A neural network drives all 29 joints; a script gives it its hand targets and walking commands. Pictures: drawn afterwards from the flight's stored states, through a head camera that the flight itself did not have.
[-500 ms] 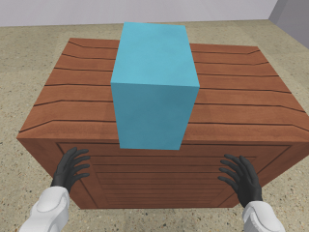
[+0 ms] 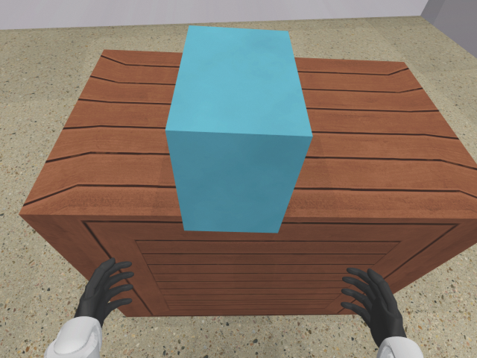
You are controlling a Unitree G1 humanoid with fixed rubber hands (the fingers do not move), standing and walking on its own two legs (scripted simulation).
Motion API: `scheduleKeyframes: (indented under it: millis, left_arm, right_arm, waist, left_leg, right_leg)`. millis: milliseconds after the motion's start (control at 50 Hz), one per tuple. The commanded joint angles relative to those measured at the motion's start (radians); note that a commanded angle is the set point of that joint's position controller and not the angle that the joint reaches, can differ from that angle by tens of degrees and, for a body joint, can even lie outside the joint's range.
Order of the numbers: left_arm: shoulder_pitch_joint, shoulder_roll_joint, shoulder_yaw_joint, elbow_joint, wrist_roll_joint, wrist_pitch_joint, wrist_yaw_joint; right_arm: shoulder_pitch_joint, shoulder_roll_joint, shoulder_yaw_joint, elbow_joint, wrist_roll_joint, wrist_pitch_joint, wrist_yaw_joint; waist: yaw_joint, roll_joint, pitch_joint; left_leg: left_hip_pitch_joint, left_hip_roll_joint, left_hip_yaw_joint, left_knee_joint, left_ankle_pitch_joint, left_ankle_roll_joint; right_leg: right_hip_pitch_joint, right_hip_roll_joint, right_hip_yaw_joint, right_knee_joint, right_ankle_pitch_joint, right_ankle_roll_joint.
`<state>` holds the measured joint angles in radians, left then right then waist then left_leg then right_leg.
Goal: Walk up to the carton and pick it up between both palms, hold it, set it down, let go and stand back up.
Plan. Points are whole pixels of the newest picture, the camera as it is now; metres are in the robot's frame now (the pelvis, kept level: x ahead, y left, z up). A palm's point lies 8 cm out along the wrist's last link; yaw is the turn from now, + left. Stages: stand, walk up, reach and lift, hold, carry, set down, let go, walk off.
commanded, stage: set down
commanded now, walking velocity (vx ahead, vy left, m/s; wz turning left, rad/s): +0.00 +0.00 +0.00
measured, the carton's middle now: (235, 132) +0.47 +0.03 +0.12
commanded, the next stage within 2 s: let go in 1.38 s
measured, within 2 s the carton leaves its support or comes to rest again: neither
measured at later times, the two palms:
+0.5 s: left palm (91, 336) +0.17 +0.23 -0.05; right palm (378, 349) +0.18 -0.22 -0.04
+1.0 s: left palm (89, 349) +0.16 +0.24 -0.09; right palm out of the picture +0.17 -0.22 -0.08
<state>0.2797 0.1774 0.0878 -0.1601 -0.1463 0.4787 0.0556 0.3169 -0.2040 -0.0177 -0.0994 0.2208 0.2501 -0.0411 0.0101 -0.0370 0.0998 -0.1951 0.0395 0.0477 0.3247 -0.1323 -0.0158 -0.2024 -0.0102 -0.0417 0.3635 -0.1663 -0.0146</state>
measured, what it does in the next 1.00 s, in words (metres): stands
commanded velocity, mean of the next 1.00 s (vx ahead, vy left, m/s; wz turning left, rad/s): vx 0.00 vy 0.00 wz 0.00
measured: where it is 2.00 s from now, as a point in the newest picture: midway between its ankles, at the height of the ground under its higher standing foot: outside the picture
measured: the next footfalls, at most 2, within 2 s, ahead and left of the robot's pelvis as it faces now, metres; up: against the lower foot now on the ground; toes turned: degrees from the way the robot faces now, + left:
none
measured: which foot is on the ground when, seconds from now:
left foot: down 0.00-1.00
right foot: down 0.00-1.00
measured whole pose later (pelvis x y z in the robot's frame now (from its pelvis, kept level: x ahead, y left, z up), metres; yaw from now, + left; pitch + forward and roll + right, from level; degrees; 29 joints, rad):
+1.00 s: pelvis +0.02 +0.00 +0.00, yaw +0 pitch +2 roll +0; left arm 0.26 0.20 0.08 0.41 -0.07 0.14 0.01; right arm 0.24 -0.16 -0.02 0.57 0.06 -0.19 0.01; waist 0.01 -0.03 0.10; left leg -0.20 0.04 0.05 0.33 -0.16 -0.02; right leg -0.20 -0.01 -0.04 0.36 -0.19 -0.01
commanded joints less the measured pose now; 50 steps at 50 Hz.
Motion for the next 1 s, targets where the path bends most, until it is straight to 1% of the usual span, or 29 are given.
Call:
scheduleKeyframes:
  millis: [0, 20, 60, 80, 100, 140, 180, 200, 220, 240, 280, 320, 340, 360, 420, 460, 480, 500, 560, 600, 720, 740, 760, 780, 860, 880, 940, 960, 980]
  left_arm:
    - [-0.067, 0.127, -0.085, -0.137, 0.046, -0.086, 0.009]
    - [-0.022, 0.129, -0.069, -0.166, 0.052, -0.100, 0.009]
    - [-0.044, 0.115, -0.089, -0.019, 0.059, -0.084, -0.007]
    - [-0.024, 0.127, -0.082, -0.088, 0.036, -0.102, -0.003]
    - [-0.020, 0.107, -0.078, 0.087, 0.085, -0.083, -0.024]
    - [-0.051, 0.133, -0.078, -0.067, 0.049, -0.126, 0.000]
    - [-0.050, 0.134, -0.094, 0.028, 0.053, -0.143, -0.009]
    - [-0.049, 0.166, -0.065, 0.024, 0.048, -0.149, -0.014]
    - [-0.069, 0.159, -0.083, -0.047, 0.036, -0.175, 0.000]
    - [-0.034, 0.142, -0.089, 0.042, 0.051, -0.159, -0.011]
    - [-0.057, 0.158, -0.071, 0.032, 0.057, -0.173, -0.002]
    - [-0.052, 0.159, -0.064, 0.154, 0.082, -0.169, -0.028]
    - [-0.049, 0.159, -0.082, 0.064, 0.064, -0.197, -0.017]
    - [-0.020, 0.133, -0.083, 0.202, 0.094, -0.179, -0.032]
    - [-0.054, 0.170, -0.080, 0.110, 0.086, -0.222, -0.017]
    - [-0.055, 0.180, -0.071, 0.217, 0.090, -0.231, -0.027]
    - [-0.074, 0.181, -0.065, 0.139, 0.074, -0.246, -0.016]
    - [-0.074, 0.160, -0.064, 0.275, 0.109, -0.235, -0.032]
    - [-0.078, 0.168, -0.066, 0.256, 0.110, -0.267, -0.026]
    - [-0.073, 0.171, -0.061, 0.296, 0.127, -0.273, -0.026]
    - [-0.124, 0.205, -0.057, 0.320, 0.110, -0.333, -0.029]
    - [-0.106, 0.182, -0.057, 0.414, 0.120, -0.329, -0.036]
    - [-0.114, 0.191, -0.053, 0.391, 0.129, -0.342, -0.037]
    - [-0.099, 0.152, -0.080, 0.447, 0.143, -0.335, -0.035]
    - [-0.126, 0.184, -0.053, 0.442, 0.126, -0.379, -0.046]
    - [-0.119, 0.165, -0.066, 0.504, 0.144, -0.379, -0.045]
    - [-0.121, 0.156, -0.074, 0.447, 0.150, -0.402, -0.028]
    - [-0.145, 0.150, -0.083, 0.475, 0.133, -0.409, -0.040]
    - [-0.136, 0.151, -0.088, 0.512, 0.146, -0.412, -0.038]
  right_arm:
    - [-0.063, -0.063, -0.003, -0.120, -0.089, -0.070, 0.018]
    - [-0.045, -0.049, 0.004, -0.139, -0.082, -0.084, 0.015]
    - [-0.051, -0.054, -0.009, -0.052, -0.116, -0.082, 0.021]
    - [-0.052, -0.071, -0.018, -0.116, -0.110, -0.101, 0.022]
    - [-0.026, -0.034, 0.016, 0.043, -0.137, -0.070, 0.018]
    - [-0.072, -0.057, -0.015, -0.087, -0.117, -0.119, 0.027]
    - [-0.071, -0.044, -0.017, 0.006, -0.142, -0.138, 0.033]
    - [-0.057, -0.006, -0.004, -0.003, -0.153, -0.150, 0.024]
    - [-0.070, -0.034, -0.018, -0.044, -0.146, -0.170, 0.023]
    - [-0.046, -0.018, -0.004, 0.032, -0.157, -0.157, 0.019]
    - [-0.054, -0.032, -0.020, 0.035, -0.142, -0.177, 0.026]
    - [-0.069, -0.012, -0.003, 0.136, -0.176, -0.170, 0.022]
    - [-0.050, -0.035, -0.004, 0.101, -0.154, -0.188, 0.026]
    - [-0.034, -0.032, 0.011, 0.220, -0.166, -0.183, 0.029]
    - [-0.081, -0.025, 0.001, 0.147, -0.175, -0.245, 0.033]
    - [-0.067, -0.004, 0.011, 0.220, -0.197, -0.255, 0.028]
    - [-0.078, -0.018, -0.003, 0.171, -0.187, -0.278, 0.035]
    - [-0.073, -0.014, 0.013, 0.247, -0.197, -0.271, 0.037]
    - [-0.099, -0.026, 0.002, 0.254, -0.201, -0.305, 0.037]
    - [-0.089, -0.020, 0.009, 0.340, -0.210, -0.324, 0.039]
    - [-0.106, 0.002, 0.005, 0.401, -0.226, -0.387, 0.036]
    - [-0.106, -0.020, 0.006, 0.462, -0.235, -0.394, 0.038]
    - [-0.105, 0.010, 0.019, 0.442, -0.237, -0.406, 0.033]
    - [-0.111, -0.013, 0.000, 0.538, -0.233, -0.407, 0.048]
    - [-0.102, -0.013, -0.007, 0.503, -0.254, -0.464, 0.035]
    - [-0.120, -0.019, 0.003, 0.569, -0.248, -0.472, 0.043]
    - [-0.143, -0.036, -0.005, 0.584, -0.237, -0.498, 0.053]
    - [-0.113, -0.014, -0.007, 0.607, -0.242, -0.495, 0.045]
    - [-0.141, -0.012, -0.005, 0.621, -0.241, -0.511, 0.051]
  waist:
    - [0.039, 0.081, -0.223]
    - [0.047, 0.087, -0.199]
    - [0.022, 0.069, -0.164]
    - [0.030, 0.025, -0.209]
    - [0.006, 0.069, -0.105]
    - [0.037, 0.055, -0.211]
    - [0.020, 0.055, -0.207]
    - [0.039, 0.021, -0.200]
    - [0.035, 0.051, -0.224]
    - [0.027, 0.063, -0.175]
    - [0.024, 0.079, -0.213]
    - [0.027, 0.044, -0.138]
    - [0.019, 0.067, -0.208]
    - [0.006, 0.085, -0.142]
    - [0.029, 0.092, -0.221]
    - [0.021, 0.048, -0.165]
    - [0.032, 0.062, -0.217]
    - [0.019, 0.052, -0.162]
    - [0.031, 0.047, -0.214]
    - [0.035, 0.092, -0.194]
    - [0.015, 0.062, -0.204]
    - [0.015, 0.039, -0.197]
    - [0.022, 0.053, -0.176]
    - [0.011, 0.099, -0.190]
    - [0.005, 0.039, -0.226]
    - [0.002, 0.076, -0.197]
    - [0.015, 0.103, -0.255]
    - [-0.008, 0.075, -0.218]
    - [0.005, 0.083, -0.221]
  left_leg:
    - [0.213, -0.025, 0.044, -0.007, 0.069, -0.006]
    - [0.208, -0.025, 0.044, -0.009, 0.082, -0.004]
    - [0.231, -0.026, 0.055, -0.005, 0.056, -0.006]
    - [0.254, -0.028, 0.053, 0.001, 0.076, 0.002]
    - [0.220, -0.037, 0.049, -0.004, 0.042, -0.006]
    - [0.211, -0.024, 0.049, -0.009, 0.061, -0.002]
    - [0.207, -0.016, 0.043, -0.003, 0.048, -0.002]
    - [0.200, -0.029, 0.053, -0.001, 0.033, 0.005]
    - [0.210, -0.026, 0.057, 0.005, 0.048, 0.000]
    - [0.186, -0.026, 0.056, -0.001, 0.031, -0.004]
    - [0.211, -0.024, 0.045, 0.005, 0.067, 0.000]
    - [0.201, -0.024, 0.042, 0.002, 0.030, 0.003]
    - [0.203, -0.015, 0.040, 0.007, 0.079, -0.004]
    - [0.207, -0.030, 0.045, 0.015, 0.069, -0.007]
    - [0.199, -0.023, 0.046, 0.013, 0.056, -0.012]
    - [0.190, -0.032, 0.053, 0.016, 0.043, -0.001]
    - [0.188, -0.017, 0.046, 0.008, 0.055, 0.003]
    - [0.205, -0.030, 0.058, 0.010, 0.047, 0.007]
    - [0.200, -0.029, 0.061, 0.018, 0.057, 0.001]
    - [0.183, -0.023, 0.057, 0.015, 0.068, -0.009]
    - [0.171, -0.024, 0.041, 0.024, 0.036, 0.002]
    - [0.186, -0.028, 0.047, 0.023, 0.045, 0.003]
    - [0.177, -0.040, 0.053, 0.032, 0.032, 0.001]
    - [0.186, -0.024, 0.037, 0.022, 0.047, -0.015]
    - [0.198, -0.032, 0.049, 0.053, 0.112, -0.003]
    - [0.214, -0.037, 0.042, 0.047, 0.092, -0.011]
    - [0.239, -0.032, 0.035, 0.063, 0.140, -0.021]
    - [0.215, -0.027, 0.036, 0.063, 0.123, -0.015]
    - [0.220, -0.029, 0.034, 0.059, 0.092, -0.015]
  right_leg:
    - [-0.011, 0.036, 0.037, -0.084, -0.017, -0.009]
    - [-0.003, 0.039, 0.044, -0.081, 0.000, -0.012]
    - [-0.042, 0.037, 0.037, -0.090, -0.031, 0.000]
    - [-0.036, 0.041, 0.030, -0.094, 0.008, 0.004]
    - [-0.048, 0.034, 0.050, -0.099, -0.034, -0.003]
    - [0.001, 0.042, 0.029, -0.074, -0.001, -0.001]
    - [-0.028, 0.038, 0.033, -0.074, -0.028, -0.006]
    - [-0.008, 0.021, 0.046, -0.091, -0.033, 0.004]
    - [-0.030, 0.026, 0.041, -0.076, -0.007, 0.003]
    - [-0.019, 0.021, 0.041, -0.075, -0.010, 0.003]
    - [-0.013, 0.032, 0.036, -0.062, 0.025, 0.002]
    - [-0.023, 0.024, 0.046, -0.089, -0.042, -0.002]
    - [0.007, 0.033, 0.034, -0.062, 0.032, -0.003]
    - [-0.008, 0.028, 0.049, -0.078, 0.040, 0.003]
    - [0.002, 0.036, 0.033, -0.065, 0.005, -0.002]
    - [-0.012, 0.032, 0.042, -0.071, 0.005, 0.007]
    - [-0.002, 0.033, 0.029, -0.060, 0.021, -0.001]
    - [-0.040, 0.030, 0.036, -0.075, 0.002, 0.005]
    - [-0.013, 0.033, 0.028, -0.063, 0.010, 0.009]
    - [0.000, 0.038, 0.025, -0.048, 0.007, 0.004]
    - [0.007, 0.021, 0.027, -0.051, 0.021, 0.006]
    - [-0.002, 0.028, 0.024, -0.051, 0.040, 0.016]
    - [-0.006, 0.018, 0.034, -0.062, 0.044, 0.016]
    - [-0.005, 0.038, 0.013, -0.050, 0.015, 0.001]
    - [0.013, 0.030, 0.020, -0.044, 0.110, 0.021]
    - [-0.006, 0.041, 0.014, -0.049, 0.083, 0.017]
    - [-0.019, 0.044, 0.006, -0.042, 0.096, 0.007]
    - [-0.027, 0.035, 0.002, -0.043, 0.091, 0.014]
    - [-0.028, 0.050, 0.008, -0.048, 0.047, 0.007]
